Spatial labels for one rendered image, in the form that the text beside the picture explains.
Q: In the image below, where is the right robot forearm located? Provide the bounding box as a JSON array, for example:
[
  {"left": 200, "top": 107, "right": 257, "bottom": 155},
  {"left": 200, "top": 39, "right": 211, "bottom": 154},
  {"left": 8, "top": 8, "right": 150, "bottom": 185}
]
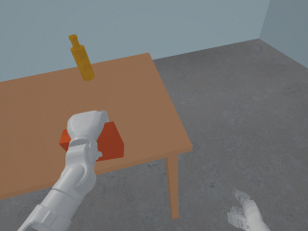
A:
[{"left": 245, "top": 219, "right": 270, "bottom": 231}]

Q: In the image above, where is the table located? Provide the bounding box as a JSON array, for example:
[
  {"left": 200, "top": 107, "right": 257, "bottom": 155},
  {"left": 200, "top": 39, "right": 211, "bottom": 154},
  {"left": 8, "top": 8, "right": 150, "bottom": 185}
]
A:
[{"left": 0, "top": 52, "right": 193, "bottom": 219}]

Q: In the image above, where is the left robot forearm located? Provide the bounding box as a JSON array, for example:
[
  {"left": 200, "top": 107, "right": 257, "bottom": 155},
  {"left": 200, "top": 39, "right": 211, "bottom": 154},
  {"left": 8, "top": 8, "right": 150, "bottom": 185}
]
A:
[{"left": 17, "top": 136, "right": 98, "bottom": 231}]

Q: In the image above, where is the robot left hand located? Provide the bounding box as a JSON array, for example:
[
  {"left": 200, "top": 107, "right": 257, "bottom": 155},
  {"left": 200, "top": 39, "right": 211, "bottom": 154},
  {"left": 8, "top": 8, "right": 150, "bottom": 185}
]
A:
[{"left": 66, "top": 111, "right": 110, "bottom": 160}]

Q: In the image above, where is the sponge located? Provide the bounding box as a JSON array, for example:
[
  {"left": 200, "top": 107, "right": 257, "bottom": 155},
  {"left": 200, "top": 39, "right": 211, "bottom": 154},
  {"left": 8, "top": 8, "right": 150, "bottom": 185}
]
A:
[{"left": 59, "top": 121, "right": 124, "bottom": 162}]

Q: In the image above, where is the robot right hand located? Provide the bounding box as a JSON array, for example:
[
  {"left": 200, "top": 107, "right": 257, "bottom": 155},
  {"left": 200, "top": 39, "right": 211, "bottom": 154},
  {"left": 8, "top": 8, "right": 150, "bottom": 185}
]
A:
[{"left": 227, "top": 189, "right": 263, "bottom": 230}]

